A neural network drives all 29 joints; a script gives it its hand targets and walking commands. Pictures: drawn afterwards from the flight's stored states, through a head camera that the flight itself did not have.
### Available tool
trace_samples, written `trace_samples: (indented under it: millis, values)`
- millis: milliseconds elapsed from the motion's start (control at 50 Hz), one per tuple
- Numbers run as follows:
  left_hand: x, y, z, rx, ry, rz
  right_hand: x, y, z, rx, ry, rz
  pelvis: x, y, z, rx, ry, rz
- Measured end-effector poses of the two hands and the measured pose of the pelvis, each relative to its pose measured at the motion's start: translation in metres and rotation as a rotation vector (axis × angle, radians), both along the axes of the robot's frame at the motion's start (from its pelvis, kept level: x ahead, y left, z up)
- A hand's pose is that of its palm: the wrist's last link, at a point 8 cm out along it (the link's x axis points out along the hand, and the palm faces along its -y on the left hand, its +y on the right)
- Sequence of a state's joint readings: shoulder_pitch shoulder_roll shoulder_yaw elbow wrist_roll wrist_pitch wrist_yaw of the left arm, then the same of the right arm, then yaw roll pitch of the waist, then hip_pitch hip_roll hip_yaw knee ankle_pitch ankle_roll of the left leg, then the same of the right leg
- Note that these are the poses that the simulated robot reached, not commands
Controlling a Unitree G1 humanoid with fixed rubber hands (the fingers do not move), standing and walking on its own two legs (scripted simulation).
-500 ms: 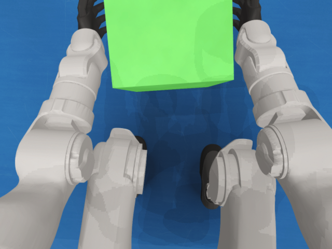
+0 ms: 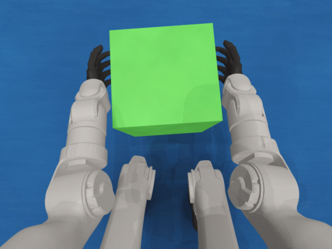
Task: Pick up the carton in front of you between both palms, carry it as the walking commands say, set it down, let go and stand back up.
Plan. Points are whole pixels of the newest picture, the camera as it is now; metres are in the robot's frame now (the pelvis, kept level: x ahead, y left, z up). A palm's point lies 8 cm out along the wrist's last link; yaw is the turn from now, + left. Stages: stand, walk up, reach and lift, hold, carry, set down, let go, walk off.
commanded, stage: reach and lift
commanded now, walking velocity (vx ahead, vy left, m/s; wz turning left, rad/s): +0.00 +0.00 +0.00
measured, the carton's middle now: (165, 92) +0.49 +0.03 -0.13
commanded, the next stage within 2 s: none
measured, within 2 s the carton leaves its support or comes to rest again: neither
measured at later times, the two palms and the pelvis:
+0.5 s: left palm (68, 62) +0.45 +0.17 +0.09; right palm (272, 62) +0.46 -0.13 +0.09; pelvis +0.04 +0.00 +0.13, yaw +0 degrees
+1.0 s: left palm out of the picture +0.42 +0.16 +0.24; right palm out of the picture +0.42 -0.14 +0.24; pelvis +0.10 +0.00 +0.26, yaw +0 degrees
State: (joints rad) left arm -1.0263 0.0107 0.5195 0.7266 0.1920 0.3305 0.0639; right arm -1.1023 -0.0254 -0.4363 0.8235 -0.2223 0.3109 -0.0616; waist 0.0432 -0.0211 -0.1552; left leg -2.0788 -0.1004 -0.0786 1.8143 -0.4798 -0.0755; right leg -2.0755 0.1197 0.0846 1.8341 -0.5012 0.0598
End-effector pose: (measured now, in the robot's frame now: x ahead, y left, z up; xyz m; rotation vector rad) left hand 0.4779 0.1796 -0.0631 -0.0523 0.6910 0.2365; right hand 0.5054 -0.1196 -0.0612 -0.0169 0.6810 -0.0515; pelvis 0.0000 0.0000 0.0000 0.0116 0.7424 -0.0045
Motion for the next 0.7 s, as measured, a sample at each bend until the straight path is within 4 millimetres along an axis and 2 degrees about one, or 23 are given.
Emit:
trace_samples:
  millis: [280, 700]
  values:
    - [-0.014, -0.007, 0.076, -0.006, -0.014, -0.016, -0.022, -0.008, 0.074, 0.015, -0.012, -0.032, 0.02, 0.001, 0.065, -0.004, -0.04, -0.001]
    - [-0.043, -0.014, 0.215, -0.012, -0.004, -0.038, -0.059, -0.015, 0.213, 0.019, -0.002, -0.066, 0.063, -0.002, 0.187, -0.008, -0.256, 0.005]
